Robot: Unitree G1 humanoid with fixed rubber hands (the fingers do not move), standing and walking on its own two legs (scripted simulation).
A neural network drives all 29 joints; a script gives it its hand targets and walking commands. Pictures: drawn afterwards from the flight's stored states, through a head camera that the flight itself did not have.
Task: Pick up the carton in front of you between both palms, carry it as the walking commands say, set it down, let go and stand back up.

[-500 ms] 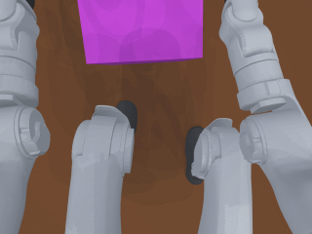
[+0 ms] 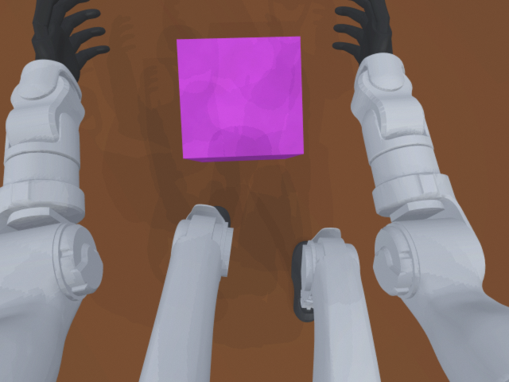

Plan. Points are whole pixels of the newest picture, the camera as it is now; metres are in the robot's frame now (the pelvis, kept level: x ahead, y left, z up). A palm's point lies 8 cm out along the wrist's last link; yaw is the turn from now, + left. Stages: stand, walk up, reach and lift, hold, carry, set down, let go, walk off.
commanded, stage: set down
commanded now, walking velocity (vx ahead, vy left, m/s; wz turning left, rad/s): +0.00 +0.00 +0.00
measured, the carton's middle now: (241, 111) +0.49 +0.10 -0.38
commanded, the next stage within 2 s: let go in 0.38 s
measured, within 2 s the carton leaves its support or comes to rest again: neither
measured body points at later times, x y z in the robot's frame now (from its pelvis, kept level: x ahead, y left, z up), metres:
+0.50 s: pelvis +0.03 +0.01 +0.14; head +0.32 +0.06 +0.48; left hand +0.47 +0.33 +0.03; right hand +0.55 -0.06 +0.03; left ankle +0.13 +0.12 -0.47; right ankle +0.08 -0.13 -0.47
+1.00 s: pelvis +0.09 +0.02 +0.24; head +0.25 +0.04 +0.66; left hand +0.32 +0.29 +0.15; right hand +0.40 -0.15 +0.14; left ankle +0.13 +0.12 -0.47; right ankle +0.08 -0.13 -0.47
